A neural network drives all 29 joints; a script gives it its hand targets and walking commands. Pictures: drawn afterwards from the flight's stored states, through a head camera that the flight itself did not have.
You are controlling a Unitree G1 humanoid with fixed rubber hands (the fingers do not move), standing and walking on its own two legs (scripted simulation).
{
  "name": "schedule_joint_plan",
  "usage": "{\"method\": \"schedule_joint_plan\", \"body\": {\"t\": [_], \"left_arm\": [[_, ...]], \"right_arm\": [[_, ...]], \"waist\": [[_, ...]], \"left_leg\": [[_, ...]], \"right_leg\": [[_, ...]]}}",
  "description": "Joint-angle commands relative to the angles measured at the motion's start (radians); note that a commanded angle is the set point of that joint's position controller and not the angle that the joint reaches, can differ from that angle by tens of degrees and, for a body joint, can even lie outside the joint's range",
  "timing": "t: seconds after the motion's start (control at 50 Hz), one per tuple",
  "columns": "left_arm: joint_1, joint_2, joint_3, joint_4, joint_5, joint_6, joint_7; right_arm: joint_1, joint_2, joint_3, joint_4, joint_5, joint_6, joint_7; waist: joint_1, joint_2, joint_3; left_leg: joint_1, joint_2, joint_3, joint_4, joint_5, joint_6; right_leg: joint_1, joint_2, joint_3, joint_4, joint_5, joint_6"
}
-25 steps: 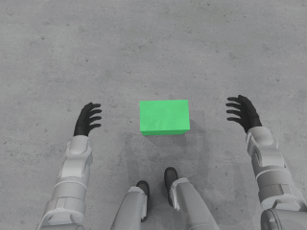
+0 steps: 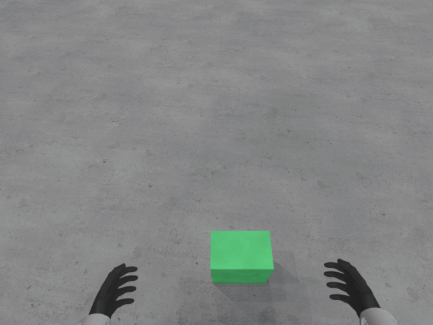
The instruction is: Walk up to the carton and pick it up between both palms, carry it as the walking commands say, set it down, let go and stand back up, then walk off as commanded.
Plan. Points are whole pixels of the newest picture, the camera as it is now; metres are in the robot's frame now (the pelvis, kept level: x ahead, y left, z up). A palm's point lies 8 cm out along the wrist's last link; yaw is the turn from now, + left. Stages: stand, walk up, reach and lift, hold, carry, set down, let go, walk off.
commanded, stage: let go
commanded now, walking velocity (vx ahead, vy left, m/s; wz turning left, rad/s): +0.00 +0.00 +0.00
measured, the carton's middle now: (239, 258) +0.41 -0.06 -0.65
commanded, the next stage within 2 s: stand in 0.36 s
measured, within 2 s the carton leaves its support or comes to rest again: neither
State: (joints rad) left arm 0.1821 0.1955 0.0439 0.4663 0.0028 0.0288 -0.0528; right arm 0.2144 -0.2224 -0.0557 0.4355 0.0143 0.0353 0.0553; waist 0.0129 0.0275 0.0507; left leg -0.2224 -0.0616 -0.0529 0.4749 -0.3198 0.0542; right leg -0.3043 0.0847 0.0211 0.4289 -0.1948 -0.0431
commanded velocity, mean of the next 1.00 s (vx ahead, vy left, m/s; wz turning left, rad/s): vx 0.00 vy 0.00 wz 0.00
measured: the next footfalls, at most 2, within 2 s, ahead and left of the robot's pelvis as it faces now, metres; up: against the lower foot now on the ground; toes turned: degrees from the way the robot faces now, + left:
none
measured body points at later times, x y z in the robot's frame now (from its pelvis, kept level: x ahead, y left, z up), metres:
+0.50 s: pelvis +0.01 +0.01 +0.00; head +0.01 +0.02 +0.45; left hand +0.15 +0.26 -0.10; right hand +0.15 -0.25 -0.08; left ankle -0.05 +0.08 -0.74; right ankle +0.01 -0.09 -0.74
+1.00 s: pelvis +0.05 +0.02 -0.01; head +0.04 +0.02 +0.44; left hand +0.11 +0.27 -0.15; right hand +0.09 -0.25 -0.13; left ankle -0.05 +0.08 -0.74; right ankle +0.01 -0.09 -0.74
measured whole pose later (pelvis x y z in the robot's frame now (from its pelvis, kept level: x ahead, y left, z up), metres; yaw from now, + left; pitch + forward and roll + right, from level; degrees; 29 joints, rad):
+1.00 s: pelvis +0.05 +0.02 -0.01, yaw -4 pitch +3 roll -1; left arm 0.34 0.24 -0.01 0.89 0.02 -0.02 0.04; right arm 0.38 -0.24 0.01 0.77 -0.02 -0.01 -0.05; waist -0.01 0.00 -0.08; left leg -0.12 -0.07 0.02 0.49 -0.42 0.09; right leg -0.27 0.09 0.09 0.56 -0.33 -0.03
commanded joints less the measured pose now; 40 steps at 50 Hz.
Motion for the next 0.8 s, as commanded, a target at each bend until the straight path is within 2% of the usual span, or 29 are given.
{"method": "schedule_joint_plan", "body": {"t": [0.0, 0.18, 0.34, 0.36, 0.38, 0.4, 0.42, 0.44, 0.5, 0.56, 0.62, 0.78], "left_arm": [[-0.012, 0.085, 0.018, -0.121, 0.000, 0.002, -0.007], [0.012, 0.103, 0.016, -0.171, 0.007, 0.069, -0.018], [0.000, 0.103, 0.015, -0.156, 0.011, 0.088, 0.005], [0.096, 0.175, 0.022, 0.030, 0.046, 0.010, 0.047], [0.097, 0.201, 0.030, 0.040, 0.066, -0.024, 0.070], [0.070, 0.179, 0.024, 0.054, 0.065, -0.050, 0.075], [0.065, 0.157, 0.015, 0.077, 0.056, -0.071, 0.073], [0.068, 0.149, 0.007, 0.103, 0.044, -0.088, 0.066], [0.075, 0.152, 0.001, 0.165, 0.036, -0.115, 0.054], [0.120, 0.161, -0.005, 0.213, 0.032, -0.114, 0.060], [0.144, 0.166, -0.010, 0.245, 0.028, -0.103, 0.067], [0.184, 0.162, -0.020, 0.308, 0.020, -0.078, 0.082]], "right_arm": [[-0.010, -0.100, -0.026, -0.107, -0.003, 0.006, 0.005], [0.003, -0.110, -0.018, -0.127, -0.017, 0.086, 0.010], [-0.009, -0.114, 0.004, -0.133, -0.005, 0.122, -0.008], [0.007, -0.165, -0.017, 0.007, -0.084, 0.024, -0.048], [0.047, -0.191, -0.021, 0.004, -0.105, -0.018, -0.068], [0.029, -0.184, -0.017, 0.025, -0.102, -0.045, -0.076], [0.010, -0.174, -0.009, 0.036, -0.091, -0.066, -0.080], [-0.004, -0.156, 0.001, 0.050, -0.078, -0.082, -0.081], [0.027, -0.152, 0.006, 0.099, -0.052, -0.111, -0.078], [0.063, -0.160, 0.007, 0.131, -0.045, -0.110, -0.083], [0.095, -0.161, 0.009, 0.152, -0.043, -0.098, -0.089], [0.158, -0.159, 0.017, 0.209, -0.034, -0.077, -0.101]], "waist": [[-0.002, -0.009, -0.117], [-0.014, -0.002, -0.002], [-0.012, 0.001, -0.003], [-0.009, -0.085, -0.042], [-0.025, -0.054, 0.033], [-0.020, -0.010, 0.053], [-0.017, 0.013, 0.025], [-0.011, 0.007, -0.017], [-0.022, -0.032, -0.156], [-0.022, 0.004, -0.167], [-0.022, 0.012, -0.144], [-0.019, -0.002, -0.111]], "left_leg": [[-0.118, 0.079, -0.015, -0.118, 0.231, -0.048], [-0.081, 0.084, -0.022, -0.134, 0.195, -0.045], [-0.068, 0.089, -0.041, -0.116, 0.223, -0.045], [0.009, 0.123, -0.035, -0.107, -0.157, -0.061], [-0.018, 0.149, -0.091, -0.142, -0.218, -0.051], [-0.050, 0.171, -0.121, -0.156, -0.249, -0.037], [-0.056, 0.190, -0.151, -0.166, -0.226, -0.027], [-0.044, 0.195, -0.152, -0.156, -0.151, -0.024], [0.065, 0.175, -0.114, -0.067, 0.193, -0.027], [0.109, 0.181, -0.096, -0.023, 0.415, -0.029], [0.106, 0.183, -0.081, -0.010, 0.496, -0.026], [0.097, 0.178, -0.053, -0.006, 0.574, -0.011]], "right_leg": [[0.379, -0.067, 0.041, -0.005, 0.247, 0.043], [0.418, -0.067, 0.024, -0.009, 0.190, 0.036], [0.413, -0.068, 0.025, 0.018, 0.171, 0.036], [0.116, -0.158, 0.137, -0.068, -0.122, 0.066], [0.025, -0.155, 0.153, -0.082, -0.219, 0.066], [-0.012, -0.148, 0.145, -0.058, -0.166, 0.068], [0.002, -0.141, 0.143, -0.028, -0.089, 0.066], [0.026, -0.141, 0.149, -0.013, -0.018, 0.061], [0.054, -0.146, 0.177, 0.014, 0.144, 0.034], [0.020, -0.137, 0.172, 0.040, 0.166, 0.025], [0.002, -0.127, 0.166, 0.056, 0.155, 0.018], [0.008, -0.116, 0.159, 0.094, 0.186, 0.004]]}}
